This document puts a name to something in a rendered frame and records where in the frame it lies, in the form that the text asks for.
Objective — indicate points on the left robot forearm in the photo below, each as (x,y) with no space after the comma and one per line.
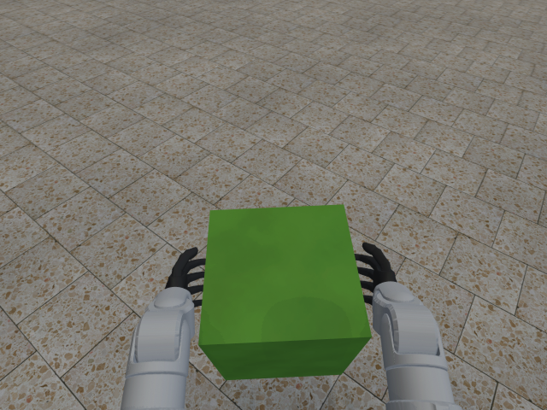
(158,360)

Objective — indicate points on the carton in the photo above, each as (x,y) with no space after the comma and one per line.
(282,295)

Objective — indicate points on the right robot hand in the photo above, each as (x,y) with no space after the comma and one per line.
(380,273)

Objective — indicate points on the right robot forearm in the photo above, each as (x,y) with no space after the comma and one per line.
(413,352)

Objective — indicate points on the left robot hand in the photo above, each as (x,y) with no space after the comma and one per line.
(179,276)

